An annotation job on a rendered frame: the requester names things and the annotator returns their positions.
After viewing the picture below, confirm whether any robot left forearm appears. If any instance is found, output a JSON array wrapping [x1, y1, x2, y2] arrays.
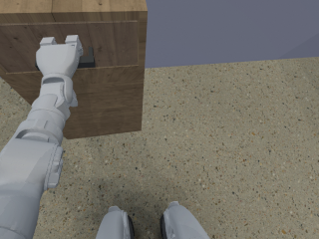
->
[[0, 73, 73, 166]]

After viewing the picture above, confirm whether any left robot upper arm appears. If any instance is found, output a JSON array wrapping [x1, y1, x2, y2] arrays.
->
[[0, 138, 64, 239]]

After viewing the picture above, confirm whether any robot left thigh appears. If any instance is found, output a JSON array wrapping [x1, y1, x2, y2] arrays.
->
[[96, 210, 130, 239]]

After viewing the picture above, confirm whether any right robot shin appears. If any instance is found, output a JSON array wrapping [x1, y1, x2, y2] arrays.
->
[[165, 201, 179, 239]]

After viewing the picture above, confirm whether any drawer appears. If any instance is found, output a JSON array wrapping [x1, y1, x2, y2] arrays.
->
[[0, 20, 138, 73]]

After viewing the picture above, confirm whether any robot left hand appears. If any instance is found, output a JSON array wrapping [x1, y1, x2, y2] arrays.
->
[[36, 35, 84, 107]]

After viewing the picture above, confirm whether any cabinet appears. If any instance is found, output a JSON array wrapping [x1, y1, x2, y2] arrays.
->
[[0, 0, 148, 139]]

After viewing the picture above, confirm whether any handle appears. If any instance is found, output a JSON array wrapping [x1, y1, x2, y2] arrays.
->
[[35, 47, 96, 71]]

